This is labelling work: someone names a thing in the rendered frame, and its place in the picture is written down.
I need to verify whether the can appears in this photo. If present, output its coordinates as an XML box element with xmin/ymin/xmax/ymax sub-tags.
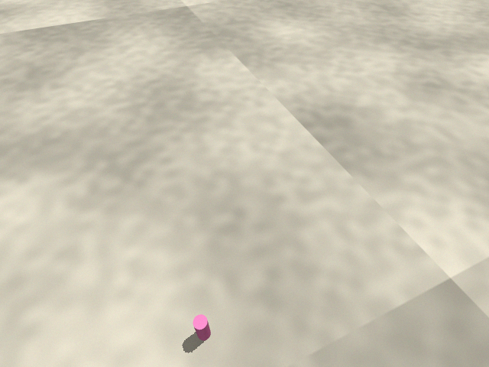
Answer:
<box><xmin>193</xmin><ymin>314</ymin><xmax>211</xmax><ymax>340</ymax></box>

